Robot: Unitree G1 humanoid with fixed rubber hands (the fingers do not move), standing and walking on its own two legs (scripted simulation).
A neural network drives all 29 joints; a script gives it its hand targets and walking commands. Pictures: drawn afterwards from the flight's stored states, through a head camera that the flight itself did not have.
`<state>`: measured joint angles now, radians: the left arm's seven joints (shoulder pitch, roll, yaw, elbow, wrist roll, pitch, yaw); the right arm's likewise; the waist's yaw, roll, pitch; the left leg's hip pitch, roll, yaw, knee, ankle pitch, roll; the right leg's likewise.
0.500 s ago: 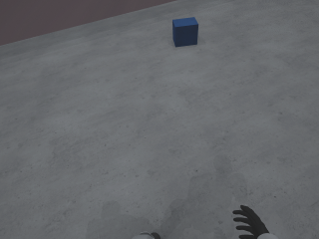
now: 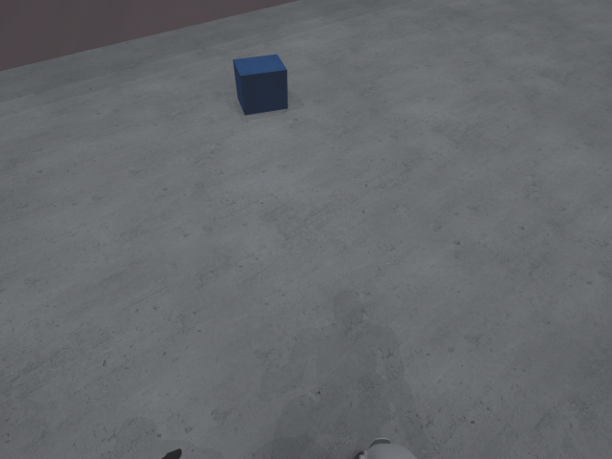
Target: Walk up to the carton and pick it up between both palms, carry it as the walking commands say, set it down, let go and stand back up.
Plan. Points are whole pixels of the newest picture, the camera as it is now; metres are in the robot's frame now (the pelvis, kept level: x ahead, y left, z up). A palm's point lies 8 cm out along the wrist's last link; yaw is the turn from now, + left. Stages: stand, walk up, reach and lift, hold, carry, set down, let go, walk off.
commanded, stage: walk up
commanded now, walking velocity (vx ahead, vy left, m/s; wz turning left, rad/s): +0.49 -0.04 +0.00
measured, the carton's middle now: (261, 84) +2.26 +0.02 -0.66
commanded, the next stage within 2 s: none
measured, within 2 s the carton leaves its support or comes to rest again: neither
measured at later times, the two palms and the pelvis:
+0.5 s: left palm out of the picture +0.12 +0.18 -0.11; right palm (444, 308) +0.38 -0.27 -0.13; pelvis +0.23 -0.04 +0.00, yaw +0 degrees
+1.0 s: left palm (180, 249) +0.58 +0.22 -0.14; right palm (432, 311) +0.37 -0.24 -0.11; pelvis +0.48 -0.01 +0.00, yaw +0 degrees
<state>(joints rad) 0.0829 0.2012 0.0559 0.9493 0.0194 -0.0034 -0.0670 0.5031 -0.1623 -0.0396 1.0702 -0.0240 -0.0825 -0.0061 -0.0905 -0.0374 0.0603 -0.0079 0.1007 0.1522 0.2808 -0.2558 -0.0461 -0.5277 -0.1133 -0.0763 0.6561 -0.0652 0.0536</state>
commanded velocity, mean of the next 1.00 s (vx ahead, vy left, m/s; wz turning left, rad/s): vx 0.50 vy -0.01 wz -0.01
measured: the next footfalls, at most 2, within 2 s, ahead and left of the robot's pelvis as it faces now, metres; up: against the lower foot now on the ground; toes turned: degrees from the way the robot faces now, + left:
right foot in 0.10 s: +0.18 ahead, -0.16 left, +0.00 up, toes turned -8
left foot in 0.64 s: +0.48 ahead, +0.11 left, +0.00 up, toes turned +9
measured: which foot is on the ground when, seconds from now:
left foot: down 0.00-0.10, up 0.12-0.62, down 0.64-1.00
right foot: up 0.00-0.08, down 0.10-0.64, up 0.66-1.00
